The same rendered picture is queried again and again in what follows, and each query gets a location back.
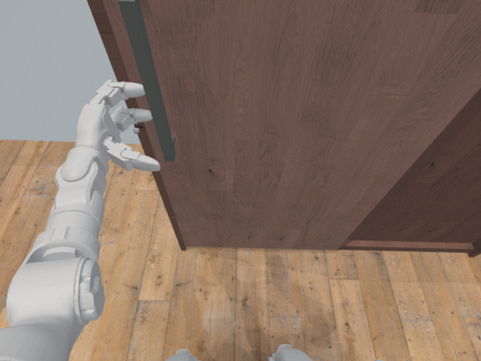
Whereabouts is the robot shin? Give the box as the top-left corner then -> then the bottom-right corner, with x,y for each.
175,349 -> 191,355
275,344 -> 292,353

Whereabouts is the right robot shin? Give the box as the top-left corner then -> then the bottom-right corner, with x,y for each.
275,344 -> 292,353

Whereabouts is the wardrobe door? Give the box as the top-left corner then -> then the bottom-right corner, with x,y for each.
103,0 -> 481,250
346,88 -> 481,243

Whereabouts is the robot left forearm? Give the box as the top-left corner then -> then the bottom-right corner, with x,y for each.
5,147 -> 109,326

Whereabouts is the robot left upper arm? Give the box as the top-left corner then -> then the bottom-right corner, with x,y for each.
0,256 -> 105,361

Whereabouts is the left robot hand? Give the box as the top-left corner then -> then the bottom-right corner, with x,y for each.
75,80 -> 160,171

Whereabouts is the left robot shin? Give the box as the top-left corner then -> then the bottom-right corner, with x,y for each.
175,349 -> 191,355

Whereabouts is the handle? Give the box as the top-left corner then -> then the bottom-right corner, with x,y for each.
118,0 -> 176,162

